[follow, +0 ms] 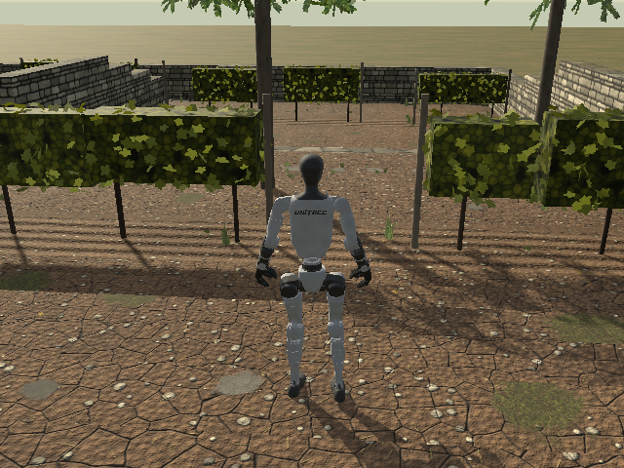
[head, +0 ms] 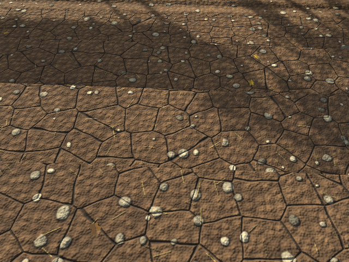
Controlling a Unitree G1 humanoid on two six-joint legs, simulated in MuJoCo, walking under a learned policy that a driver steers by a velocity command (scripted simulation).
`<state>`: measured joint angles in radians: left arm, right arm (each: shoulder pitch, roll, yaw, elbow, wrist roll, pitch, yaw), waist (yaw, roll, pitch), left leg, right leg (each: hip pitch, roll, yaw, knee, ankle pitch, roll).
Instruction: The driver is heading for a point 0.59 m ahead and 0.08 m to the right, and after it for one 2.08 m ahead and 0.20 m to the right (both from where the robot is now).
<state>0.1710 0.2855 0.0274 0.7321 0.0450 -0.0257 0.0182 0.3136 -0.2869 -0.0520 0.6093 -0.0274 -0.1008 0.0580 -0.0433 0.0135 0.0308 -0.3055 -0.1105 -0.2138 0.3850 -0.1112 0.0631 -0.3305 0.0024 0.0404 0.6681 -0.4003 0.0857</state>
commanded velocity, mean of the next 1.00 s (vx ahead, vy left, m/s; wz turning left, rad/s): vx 0.18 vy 0.00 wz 0.15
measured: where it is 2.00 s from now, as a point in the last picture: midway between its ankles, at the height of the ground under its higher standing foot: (166, 237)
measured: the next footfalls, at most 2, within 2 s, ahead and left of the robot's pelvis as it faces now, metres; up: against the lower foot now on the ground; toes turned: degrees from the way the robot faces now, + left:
right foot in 0.06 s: +0.03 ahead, -0.13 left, +0.00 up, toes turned +4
left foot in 0.40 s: -0.02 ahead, +0.12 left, +0.00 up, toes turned +8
